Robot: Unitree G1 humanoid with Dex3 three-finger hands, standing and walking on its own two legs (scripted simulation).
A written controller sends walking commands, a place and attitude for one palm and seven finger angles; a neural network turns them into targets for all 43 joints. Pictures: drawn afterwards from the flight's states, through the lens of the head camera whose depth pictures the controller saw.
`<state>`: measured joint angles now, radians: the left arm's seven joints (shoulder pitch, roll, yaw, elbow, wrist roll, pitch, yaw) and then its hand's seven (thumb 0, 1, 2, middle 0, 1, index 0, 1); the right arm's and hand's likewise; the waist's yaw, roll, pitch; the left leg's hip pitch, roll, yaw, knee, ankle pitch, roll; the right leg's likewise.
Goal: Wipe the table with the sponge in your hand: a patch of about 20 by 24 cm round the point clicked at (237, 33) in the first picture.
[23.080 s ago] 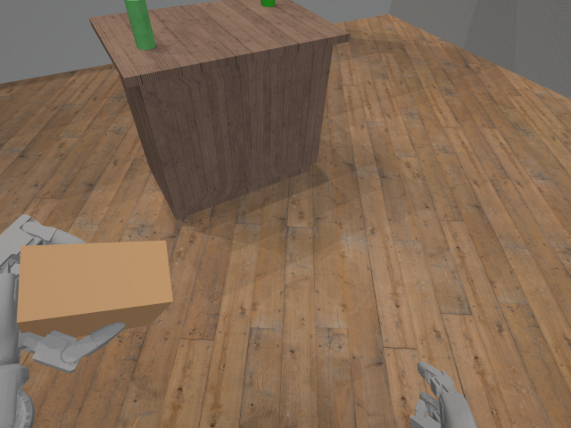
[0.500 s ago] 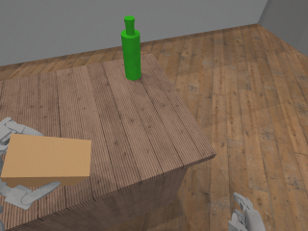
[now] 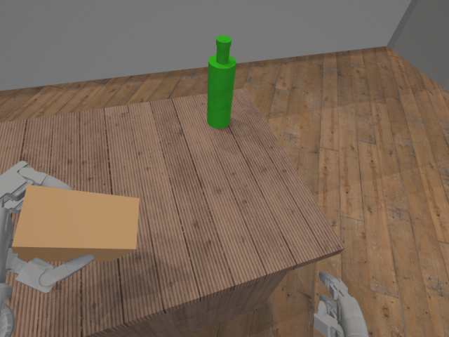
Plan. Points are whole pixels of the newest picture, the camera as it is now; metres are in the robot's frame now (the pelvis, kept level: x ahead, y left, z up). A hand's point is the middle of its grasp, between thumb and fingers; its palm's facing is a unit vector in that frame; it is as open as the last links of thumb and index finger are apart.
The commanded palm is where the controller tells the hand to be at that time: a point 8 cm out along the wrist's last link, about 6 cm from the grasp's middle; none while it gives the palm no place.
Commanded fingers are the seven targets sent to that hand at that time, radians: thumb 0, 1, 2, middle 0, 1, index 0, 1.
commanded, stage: come to a stop and stand still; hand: left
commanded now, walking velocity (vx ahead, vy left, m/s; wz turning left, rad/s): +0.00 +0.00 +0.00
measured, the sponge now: (94, 230) +0.23 +0.21 +0.12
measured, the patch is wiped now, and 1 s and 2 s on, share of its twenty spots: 0.00 0.00 0.00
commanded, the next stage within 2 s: look again from close up in 0.22 s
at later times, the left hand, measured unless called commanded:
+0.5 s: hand (73, 210) +0.23 +0.22 +0.17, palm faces +0.29 -0.85 -0.45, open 10.8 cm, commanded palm +0.16 +0.26 +0.17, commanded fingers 0.00 0.10 1.30 -1.20 -1.60 -1.20 -1.60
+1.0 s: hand (32, 257) +0.18 +0.25 +0.15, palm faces +0.38 -0.85 -0.36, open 10.8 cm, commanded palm +0.11 +0.26 +0.17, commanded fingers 0.00 0.10 1.30 -1.20 -1.60 -1.20 -1.60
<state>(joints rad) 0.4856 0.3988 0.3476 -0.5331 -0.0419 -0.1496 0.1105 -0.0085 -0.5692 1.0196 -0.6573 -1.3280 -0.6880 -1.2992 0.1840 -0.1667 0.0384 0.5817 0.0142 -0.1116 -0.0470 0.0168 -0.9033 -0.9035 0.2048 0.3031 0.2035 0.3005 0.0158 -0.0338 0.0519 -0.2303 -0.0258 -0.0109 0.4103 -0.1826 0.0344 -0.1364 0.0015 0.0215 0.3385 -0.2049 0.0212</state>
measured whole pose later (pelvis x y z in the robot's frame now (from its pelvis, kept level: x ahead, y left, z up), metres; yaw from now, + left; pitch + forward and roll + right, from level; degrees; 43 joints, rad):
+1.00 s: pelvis -0.06 -0.01 -0.01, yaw -2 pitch +0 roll +1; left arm 0.31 0.44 0.40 -0.42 -0.07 -0.24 0.09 0.00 -0.57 1.02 -0.67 -1.31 -0.70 -1.29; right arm 0.15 -0.13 0.05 0.56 0.01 -0.17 0.02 0.02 -0.90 -0.90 0.20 0.30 0.20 0.30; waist 0.07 -0.10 0.10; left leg -0.37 -0.02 0.03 0.49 -0.13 0.02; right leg -0.36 -0.04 0.00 0.61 -0.32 0.01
